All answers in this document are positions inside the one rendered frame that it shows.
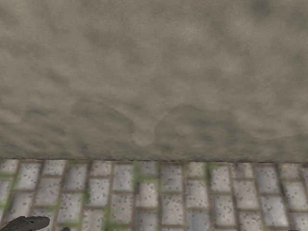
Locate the left robot hand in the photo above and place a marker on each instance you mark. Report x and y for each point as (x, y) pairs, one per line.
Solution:
(27, 224)

